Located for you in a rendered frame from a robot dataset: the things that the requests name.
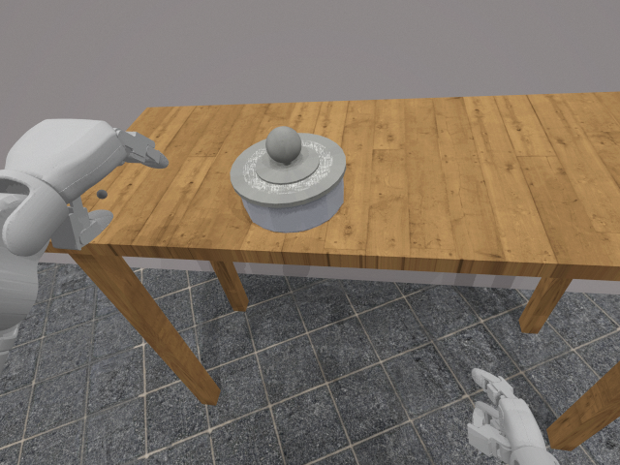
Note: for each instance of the pot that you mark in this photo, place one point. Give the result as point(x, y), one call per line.
point(298, 218)

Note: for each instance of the robot left hand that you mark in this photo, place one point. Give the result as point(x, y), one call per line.
point(71, 156)

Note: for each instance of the robot right hand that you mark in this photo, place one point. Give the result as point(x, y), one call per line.
point(500, 433)

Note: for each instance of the table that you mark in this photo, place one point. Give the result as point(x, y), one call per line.
point(518, 185)

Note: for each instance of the knob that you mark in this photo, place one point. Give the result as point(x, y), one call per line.
point(283, 144)

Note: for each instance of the lid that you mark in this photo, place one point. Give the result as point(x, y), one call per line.
point(319, 167)

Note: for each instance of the robot left forearm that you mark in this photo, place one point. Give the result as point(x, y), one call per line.
point(31, 211)

